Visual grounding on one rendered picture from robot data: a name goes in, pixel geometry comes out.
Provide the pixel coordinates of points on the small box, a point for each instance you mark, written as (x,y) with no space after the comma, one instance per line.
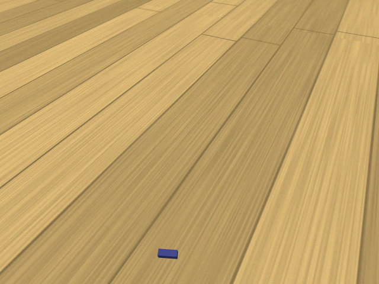
(167,253)

